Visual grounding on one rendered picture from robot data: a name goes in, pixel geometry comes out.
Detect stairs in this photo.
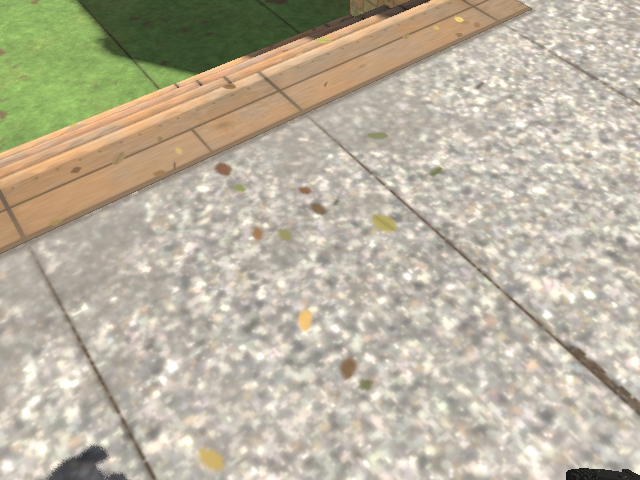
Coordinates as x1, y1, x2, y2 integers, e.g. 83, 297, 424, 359
0, 0, 430, 179

